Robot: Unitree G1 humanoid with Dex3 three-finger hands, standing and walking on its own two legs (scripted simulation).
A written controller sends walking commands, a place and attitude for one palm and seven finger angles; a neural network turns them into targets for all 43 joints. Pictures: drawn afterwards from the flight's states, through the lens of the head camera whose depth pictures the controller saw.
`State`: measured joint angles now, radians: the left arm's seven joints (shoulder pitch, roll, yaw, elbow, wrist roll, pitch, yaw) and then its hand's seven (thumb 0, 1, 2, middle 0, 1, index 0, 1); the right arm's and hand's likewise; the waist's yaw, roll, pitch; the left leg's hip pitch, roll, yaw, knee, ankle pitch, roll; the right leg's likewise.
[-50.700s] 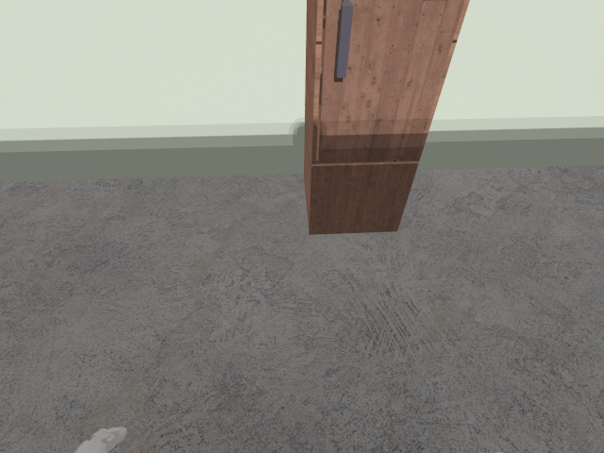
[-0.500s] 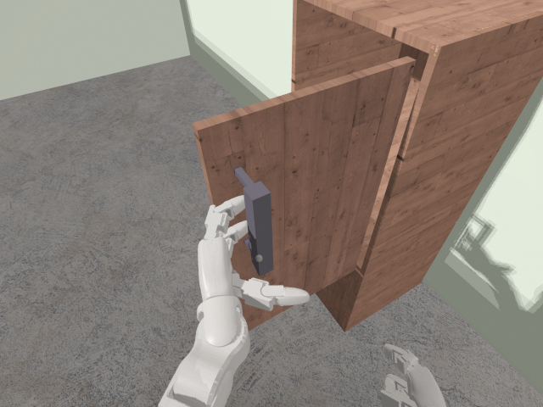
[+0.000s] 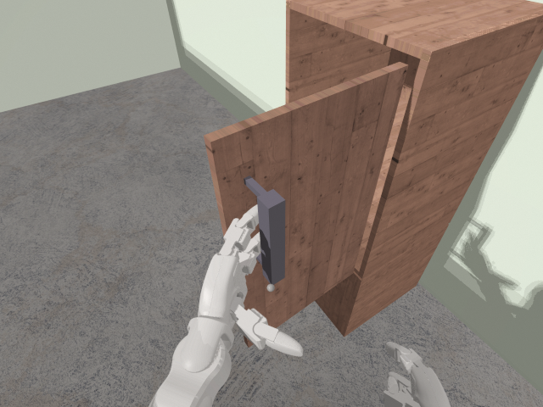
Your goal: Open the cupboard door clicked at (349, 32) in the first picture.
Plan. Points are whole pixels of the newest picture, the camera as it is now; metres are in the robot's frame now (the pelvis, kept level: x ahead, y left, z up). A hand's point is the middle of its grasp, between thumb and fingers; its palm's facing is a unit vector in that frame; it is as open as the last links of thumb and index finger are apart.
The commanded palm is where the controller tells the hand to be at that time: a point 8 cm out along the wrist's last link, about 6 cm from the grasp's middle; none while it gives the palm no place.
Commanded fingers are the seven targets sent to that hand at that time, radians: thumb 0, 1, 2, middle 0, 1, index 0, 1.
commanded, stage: slide the hand sideways off the handle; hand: left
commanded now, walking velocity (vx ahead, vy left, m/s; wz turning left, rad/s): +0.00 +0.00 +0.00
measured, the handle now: (263, 232) +0.34 +0.03 +0.10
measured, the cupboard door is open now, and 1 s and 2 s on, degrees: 93 93 93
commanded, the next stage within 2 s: draw the hand back to the body in 0.86 s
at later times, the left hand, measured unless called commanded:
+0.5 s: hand (225, 309) +0.22 +0.07 +0.10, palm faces -0.09 -1.00 +0.00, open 16.3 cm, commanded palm +0.19 +0.13 +0.11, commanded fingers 0.00 -0.50 0.30 -0.15 -0.30 -0.15 -0.30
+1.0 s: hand (196, 330) +0.19 +0.10 +0.10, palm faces -0.10 -1.00 +0.01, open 16.3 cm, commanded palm +0.17 +0.16 +0.11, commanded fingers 0.00 -0.50 0.30 -0.15 -0.30 -0.15 -0.30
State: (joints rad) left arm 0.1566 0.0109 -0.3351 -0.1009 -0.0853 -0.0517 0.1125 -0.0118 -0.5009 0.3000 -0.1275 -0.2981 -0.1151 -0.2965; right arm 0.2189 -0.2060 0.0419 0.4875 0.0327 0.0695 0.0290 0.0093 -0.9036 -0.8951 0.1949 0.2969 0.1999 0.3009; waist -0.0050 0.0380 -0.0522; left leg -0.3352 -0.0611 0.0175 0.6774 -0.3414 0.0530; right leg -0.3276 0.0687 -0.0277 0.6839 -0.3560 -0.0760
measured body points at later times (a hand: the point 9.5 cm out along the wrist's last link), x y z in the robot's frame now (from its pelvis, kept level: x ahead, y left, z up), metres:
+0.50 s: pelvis +0.01 +0.00 +0.00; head +0.01 -0.02 +0.45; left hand +0.22 +0.13 +0.10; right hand +0.20 -0.21 -0.07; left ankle +0.01 +0.09 -0.72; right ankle +0.00 -0.07 -0.72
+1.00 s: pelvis +0.02 +0.00 -0.01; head +0.02 -0.02 +0.44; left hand +0.19 +0.16 +0.11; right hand +0.21 -0.22 -0.07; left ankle +0.01 +0.09 -0.72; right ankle +0.00 -0.07 -0.72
